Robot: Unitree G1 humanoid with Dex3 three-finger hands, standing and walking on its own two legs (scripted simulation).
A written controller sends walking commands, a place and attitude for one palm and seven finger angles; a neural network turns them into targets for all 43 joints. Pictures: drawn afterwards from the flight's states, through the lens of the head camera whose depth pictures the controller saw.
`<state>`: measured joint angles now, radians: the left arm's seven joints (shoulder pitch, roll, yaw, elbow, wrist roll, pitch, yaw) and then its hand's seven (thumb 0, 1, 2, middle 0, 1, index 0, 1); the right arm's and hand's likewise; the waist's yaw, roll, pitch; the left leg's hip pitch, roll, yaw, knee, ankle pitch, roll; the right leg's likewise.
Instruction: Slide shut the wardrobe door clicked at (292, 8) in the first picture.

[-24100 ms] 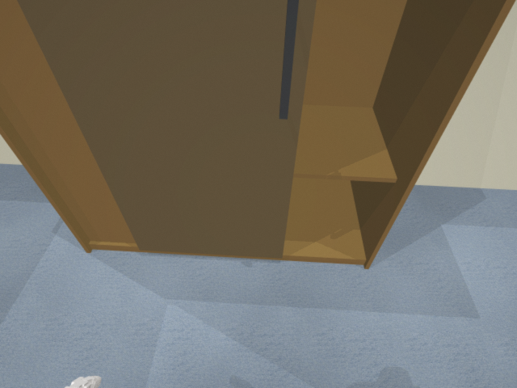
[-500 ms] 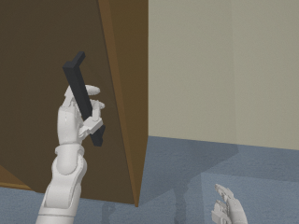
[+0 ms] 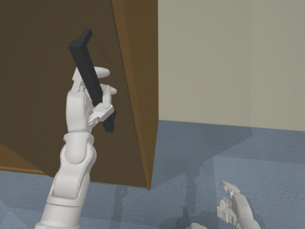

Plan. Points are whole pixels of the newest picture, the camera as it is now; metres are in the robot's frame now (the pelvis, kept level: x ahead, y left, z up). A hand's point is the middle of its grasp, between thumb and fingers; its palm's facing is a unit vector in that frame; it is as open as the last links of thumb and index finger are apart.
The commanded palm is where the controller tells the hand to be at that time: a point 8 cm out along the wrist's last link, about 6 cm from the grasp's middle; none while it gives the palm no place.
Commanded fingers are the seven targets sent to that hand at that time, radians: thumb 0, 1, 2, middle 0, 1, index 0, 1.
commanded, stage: stop walking and hold the door there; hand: left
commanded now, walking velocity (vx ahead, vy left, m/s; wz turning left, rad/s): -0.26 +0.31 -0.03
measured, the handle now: (100, 90) +0.37 +0.16 +0.17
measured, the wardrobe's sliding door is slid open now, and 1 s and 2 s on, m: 0.00 0.00 0.00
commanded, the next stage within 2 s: loosen the grip on the handle in 1.02 s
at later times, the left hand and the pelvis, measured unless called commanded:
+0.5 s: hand (105, 107) +0.32 +0.13 +0.17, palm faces -0.03 -1.00 -0.05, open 6.0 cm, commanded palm +0.30 +0.14 +0.17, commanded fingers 0.00 0.90 0.90 -0.45 -1.40 -0.45 -1.40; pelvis -0.04 +0.07 +0.00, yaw +0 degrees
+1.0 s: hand (104, 108) +0.32 +0.13 +0.18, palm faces -0.08 -1.00 -0.05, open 6.1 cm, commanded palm +0.30 +0.14 +0.17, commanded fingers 0.00 0.90 0.90 -0.45 -1.40 -0.45 -1.40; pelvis -0.05 +0.10 +0.01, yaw -1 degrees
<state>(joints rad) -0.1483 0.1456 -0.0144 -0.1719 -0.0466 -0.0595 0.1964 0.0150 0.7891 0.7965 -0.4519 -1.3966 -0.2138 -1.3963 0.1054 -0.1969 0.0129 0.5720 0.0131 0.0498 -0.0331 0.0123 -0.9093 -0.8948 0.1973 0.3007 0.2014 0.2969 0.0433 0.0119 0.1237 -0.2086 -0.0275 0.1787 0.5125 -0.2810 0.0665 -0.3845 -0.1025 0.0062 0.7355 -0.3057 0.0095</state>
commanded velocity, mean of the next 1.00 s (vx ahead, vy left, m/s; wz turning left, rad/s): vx -0.01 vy -0.02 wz -0.01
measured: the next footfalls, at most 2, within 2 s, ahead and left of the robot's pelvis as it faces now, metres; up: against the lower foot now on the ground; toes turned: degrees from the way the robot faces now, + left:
left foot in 0.30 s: +0.00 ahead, +0.22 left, +0.00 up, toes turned +3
right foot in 0.48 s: +0.01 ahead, -0.01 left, +0.00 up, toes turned -3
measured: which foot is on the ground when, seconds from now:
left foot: down 0.00-0.08, up 0.10-0.28, down 0.30-1.00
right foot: down 0.00-0.30, up 0.32-0.46, down 0.48-1.00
